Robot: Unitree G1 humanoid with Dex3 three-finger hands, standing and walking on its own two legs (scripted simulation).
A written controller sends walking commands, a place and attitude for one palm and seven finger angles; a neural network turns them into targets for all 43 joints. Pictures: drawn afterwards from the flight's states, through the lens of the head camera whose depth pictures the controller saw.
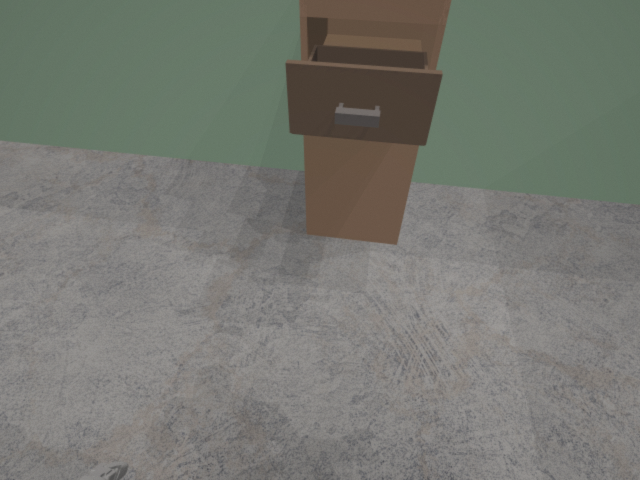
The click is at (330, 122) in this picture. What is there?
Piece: drawer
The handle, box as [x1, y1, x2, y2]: [335, 103, 379, 127]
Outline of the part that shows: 336,107 335,123 378,127 379,106 375,106 374,110 344,108 343,103 339,103 339,106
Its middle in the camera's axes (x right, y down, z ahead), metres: +0.09 -0.29 +0.90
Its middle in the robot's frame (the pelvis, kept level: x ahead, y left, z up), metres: +0.88 -0.04 +0.02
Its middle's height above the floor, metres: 0.79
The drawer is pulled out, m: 0.30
